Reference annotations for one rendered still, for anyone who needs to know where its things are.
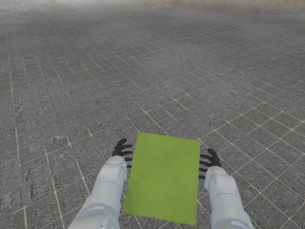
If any robot right hand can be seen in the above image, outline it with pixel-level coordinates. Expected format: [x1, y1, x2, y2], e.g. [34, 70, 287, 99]
[198, 148, 221, 180]

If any robot left forearm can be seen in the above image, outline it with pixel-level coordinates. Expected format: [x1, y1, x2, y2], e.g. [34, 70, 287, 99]
[74, 156, 128, 219]

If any robot right forearm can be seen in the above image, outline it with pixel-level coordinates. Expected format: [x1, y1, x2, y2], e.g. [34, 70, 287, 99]
[204, 166, 254, 229]

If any carton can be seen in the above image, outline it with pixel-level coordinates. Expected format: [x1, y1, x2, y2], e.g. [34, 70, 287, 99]
[123, 132, 200, 225]

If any robot left upper arm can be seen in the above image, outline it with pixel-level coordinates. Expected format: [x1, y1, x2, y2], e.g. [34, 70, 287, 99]
[68, 212, 120, 229]

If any robot left hand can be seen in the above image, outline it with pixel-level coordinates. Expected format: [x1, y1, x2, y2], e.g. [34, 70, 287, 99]
[112, 138, 132, 168]

